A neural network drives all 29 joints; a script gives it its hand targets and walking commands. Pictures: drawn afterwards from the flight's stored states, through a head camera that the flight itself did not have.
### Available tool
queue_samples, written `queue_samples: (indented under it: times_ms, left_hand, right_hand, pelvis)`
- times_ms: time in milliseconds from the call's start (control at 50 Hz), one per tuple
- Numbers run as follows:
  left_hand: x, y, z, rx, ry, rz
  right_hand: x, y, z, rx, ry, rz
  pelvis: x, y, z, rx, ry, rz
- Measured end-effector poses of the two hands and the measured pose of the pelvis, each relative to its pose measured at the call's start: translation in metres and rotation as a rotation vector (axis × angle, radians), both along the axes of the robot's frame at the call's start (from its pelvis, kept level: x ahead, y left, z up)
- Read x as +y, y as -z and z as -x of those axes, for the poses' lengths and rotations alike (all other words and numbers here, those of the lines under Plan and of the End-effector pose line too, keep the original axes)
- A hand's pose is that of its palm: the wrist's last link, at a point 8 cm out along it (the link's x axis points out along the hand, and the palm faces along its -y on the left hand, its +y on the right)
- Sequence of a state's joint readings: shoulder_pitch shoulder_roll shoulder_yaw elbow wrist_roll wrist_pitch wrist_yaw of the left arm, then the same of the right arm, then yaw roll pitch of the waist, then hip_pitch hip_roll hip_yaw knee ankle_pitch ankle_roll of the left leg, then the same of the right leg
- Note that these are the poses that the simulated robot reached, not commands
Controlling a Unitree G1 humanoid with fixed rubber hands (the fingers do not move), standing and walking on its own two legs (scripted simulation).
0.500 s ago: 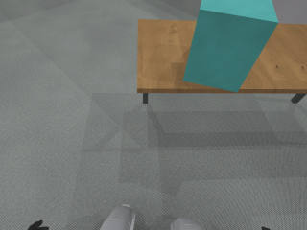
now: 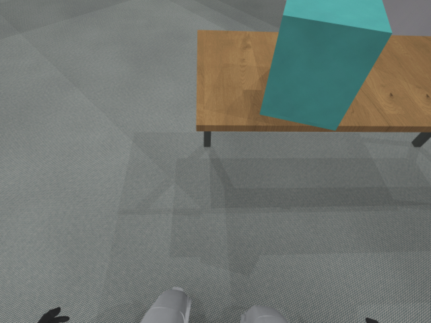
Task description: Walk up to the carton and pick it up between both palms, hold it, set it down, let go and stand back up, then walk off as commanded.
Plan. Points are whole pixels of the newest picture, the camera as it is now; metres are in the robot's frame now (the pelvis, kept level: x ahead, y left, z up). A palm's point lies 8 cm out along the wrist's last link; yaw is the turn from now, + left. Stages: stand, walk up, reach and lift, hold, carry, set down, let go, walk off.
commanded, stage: walk up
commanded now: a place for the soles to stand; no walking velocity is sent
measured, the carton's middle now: (314, 55) +0.75 -0.26 +0.08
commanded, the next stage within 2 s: none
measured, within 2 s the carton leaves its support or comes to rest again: neither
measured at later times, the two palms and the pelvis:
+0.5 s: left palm out of the picture +0.06 +0.33 -0.11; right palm out of the picture +0.06 -0.30 -0.09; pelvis -0.01 +0.01 +0.00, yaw +1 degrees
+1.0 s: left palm out of the picture +0.06 +0.33 -0.10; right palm out of the picture +0.07 -0.30 -0.09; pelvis -0.01 +0.01 +0.00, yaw +2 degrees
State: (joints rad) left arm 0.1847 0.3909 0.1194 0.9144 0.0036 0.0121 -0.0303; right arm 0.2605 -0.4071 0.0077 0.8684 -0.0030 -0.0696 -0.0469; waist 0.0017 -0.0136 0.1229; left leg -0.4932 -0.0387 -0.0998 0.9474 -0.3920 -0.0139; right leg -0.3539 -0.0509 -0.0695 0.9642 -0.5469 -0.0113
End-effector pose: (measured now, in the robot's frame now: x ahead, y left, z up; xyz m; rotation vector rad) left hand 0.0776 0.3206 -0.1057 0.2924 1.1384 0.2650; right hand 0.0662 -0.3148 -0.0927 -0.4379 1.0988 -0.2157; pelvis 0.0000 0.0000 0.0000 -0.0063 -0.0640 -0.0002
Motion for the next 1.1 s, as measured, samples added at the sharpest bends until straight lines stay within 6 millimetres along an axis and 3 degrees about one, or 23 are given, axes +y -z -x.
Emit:
queue_samples:
  times_ms: [260,440,580,760,940,1100]
  left_hand:
    - [0.015,0.003,0.009,-0.006,-0.013,0.01]
    - [0.011,0.001,0.018,-0.014,-0.017,0.006]
    - [0.019,0.002,0.017,-0.011,-0.022,0.007]
    - [0.008,0.0,0.022,-0.01,-0.026,0.002]
    - [0.015,-0.001,0.019,0.001,-0.031,0.0]
    - [0.007,-0.003,0.019,0.002,-0.033,-0.007]
  right_hand:
    - [0.016,-0.003,-0.001,-0.01,-0.013,0.0]
    - [0.012,-0.002,0.003,-0.02,-0.017,-0.004]
    - [0.018,-0.002,0.001,-0.014,-0.012,-0.003]
    - [0.009,0.0,0.003,-0.014,-0.019,-0.012]
    - [0.014,0.001,-0.003,-0.004,-0.02,-0.014]
    - [0.008,0.004,-0.006,-0.004,-0.029,-0.024]
  pelvis:
    - [0.015,0.0,0.006,-0.008,-0.012,0.01]
    - [0.01,0.0,0.014,-0.02,-0.014,0.006]
    - [0.018,0.001,0.012,-0.016,-0.02,0.012]
    - [0.006,0.001,0.015,-0.022,-0.02,0.007]
    - [0.012,0.0,0.009,-0.011,-0.028,0.008]
    - [0.004,0.0,0.009,-0.011,-0.029,0.0]
